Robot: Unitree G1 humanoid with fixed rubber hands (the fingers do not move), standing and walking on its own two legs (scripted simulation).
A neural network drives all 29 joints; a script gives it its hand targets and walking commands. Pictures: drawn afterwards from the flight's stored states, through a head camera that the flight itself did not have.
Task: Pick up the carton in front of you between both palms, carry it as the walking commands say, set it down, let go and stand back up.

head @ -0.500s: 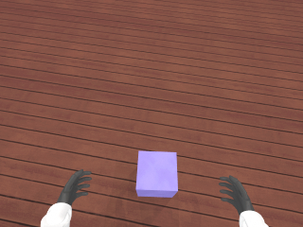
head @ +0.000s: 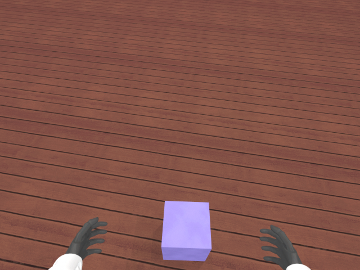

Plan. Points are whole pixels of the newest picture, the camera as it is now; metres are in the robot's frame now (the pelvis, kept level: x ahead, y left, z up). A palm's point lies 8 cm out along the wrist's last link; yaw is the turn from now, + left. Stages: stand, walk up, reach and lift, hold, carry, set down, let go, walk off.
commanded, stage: stand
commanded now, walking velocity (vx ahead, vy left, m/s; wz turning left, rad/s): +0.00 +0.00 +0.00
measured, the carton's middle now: (185, 231) +0.39 -0.03 -0.65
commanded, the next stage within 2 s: none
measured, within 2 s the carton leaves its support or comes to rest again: neither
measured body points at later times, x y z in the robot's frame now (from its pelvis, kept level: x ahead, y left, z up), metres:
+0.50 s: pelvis +0.00 +0.00 +0.00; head +0.00 +0.00 +0.45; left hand +0.12 +0.28 -0.11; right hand +0.12 -0.28 -0.11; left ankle -0.02 +0.12 -0.74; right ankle -0.01 -0.12 -0.74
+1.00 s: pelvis -0.02 -0.01 +0.00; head -0.03 -0.01 +0.45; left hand +0.08 +0.29 -0.11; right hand +0.08 -0.29 -0.11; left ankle -0.02 +0.12 -0.74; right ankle -0.01 -0.12 -0.74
